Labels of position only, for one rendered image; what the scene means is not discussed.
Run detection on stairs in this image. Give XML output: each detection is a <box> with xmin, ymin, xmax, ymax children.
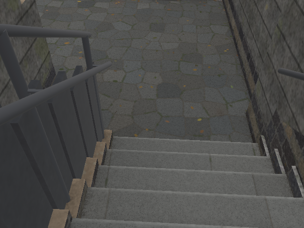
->
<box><xmin>70</xmin><ymin>136</ymin><xmax>304</xmax><ymax>228</ymax></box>

